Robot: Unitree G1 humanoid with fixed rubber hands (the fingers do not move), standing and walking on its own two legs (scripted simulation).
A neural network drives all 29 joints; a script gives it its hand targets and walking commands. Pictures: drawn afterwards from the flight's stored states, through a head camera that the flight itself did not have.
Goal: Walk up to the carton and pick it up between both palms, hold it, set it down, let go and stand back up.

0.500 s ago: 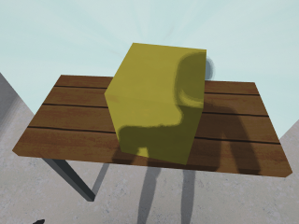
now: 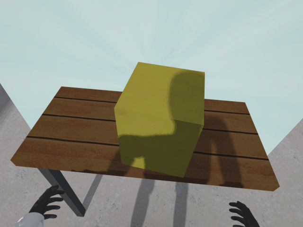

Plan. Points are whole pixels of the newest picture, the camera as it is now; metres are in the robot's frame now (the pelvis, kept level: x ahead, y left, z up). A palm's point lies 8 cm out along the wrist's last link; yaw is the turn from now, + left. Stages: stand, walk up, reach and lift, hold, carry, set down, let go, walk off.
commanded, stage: reach and lift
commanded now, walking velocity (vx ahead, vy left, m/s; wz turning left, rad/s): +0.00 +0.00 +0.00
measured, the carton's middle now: (161, 120) +0.43 +0.00 +0.06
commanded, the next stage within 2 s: none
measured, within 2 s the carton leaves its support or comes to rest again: neither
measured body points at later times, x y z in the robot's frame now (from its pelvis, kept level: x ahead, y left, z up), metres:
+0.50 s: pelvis +0.00 +0.01 +0.01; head -0.01 +0.02 +0.46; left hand +0.19 +0.28 -0.01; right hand +0.18 -0.22 +0.00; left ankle +0.02 +0.13 -0.74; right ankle +0.02 -0.13 -0.74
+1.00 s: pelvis +0.01 +0.01 +0.01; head +0.02 +0.03 +0.46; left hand +0.23 +0.28 +0.05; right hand +0.20 -0.18 +0.05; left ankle +0.02 +0.13 -0.74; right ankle +0.02 -0.13 -0.74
